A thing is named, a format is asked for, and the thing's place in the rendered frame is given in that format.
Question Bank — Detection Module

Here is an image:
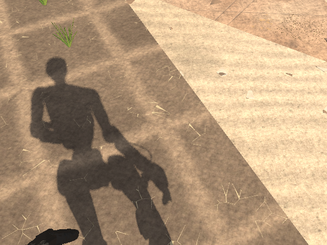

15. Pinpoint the robot left hand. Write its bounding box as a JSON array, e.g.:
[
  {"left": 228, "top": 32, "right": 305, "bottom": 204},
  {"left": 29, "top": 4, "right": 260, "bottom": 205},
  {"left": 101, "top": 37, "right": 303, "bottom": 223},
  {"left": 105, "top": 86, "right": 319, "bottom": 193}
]
[{"left": 27, "top": 229, "right": 79, "bottom": 245}]

